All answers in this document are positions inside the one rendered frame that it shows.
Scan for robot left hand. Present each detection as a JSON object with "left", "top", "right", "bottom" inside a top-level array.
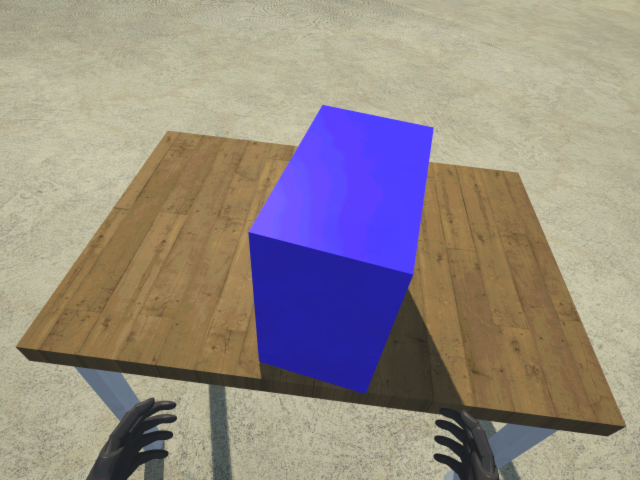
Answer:
[{"left": 86, "top": 397, "right": 177, "bottom": 480}]

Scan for robot right hand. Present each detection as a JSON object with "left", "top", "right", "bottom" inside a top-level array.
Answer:
[{"left": 433, "top": 408, "right": 500, "bottom": 480}]

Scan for table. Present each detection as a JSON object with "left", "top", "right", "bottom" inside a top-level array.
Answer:
[{"left": 16, "top": 131, "right": 626, "bottom": 480}]

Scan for carton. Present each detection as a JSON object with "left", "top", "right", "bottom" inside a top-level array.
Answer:
[{"left": 248, "top": 105, "right": 434, "bottom": 394}]

